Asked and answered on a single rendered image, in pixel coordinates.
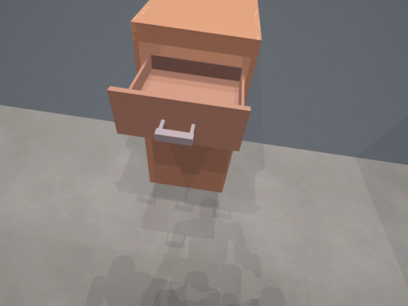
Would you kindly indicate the drawer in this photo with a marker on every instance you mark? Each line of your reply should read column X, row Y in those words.
column 184, row 92

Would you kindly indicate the cabinet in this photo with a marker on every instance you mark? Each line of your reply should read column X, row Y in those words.
column 218, row 31

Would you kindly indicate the handle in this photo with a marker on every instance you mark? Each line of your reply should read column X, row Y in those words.
column 171, row 136

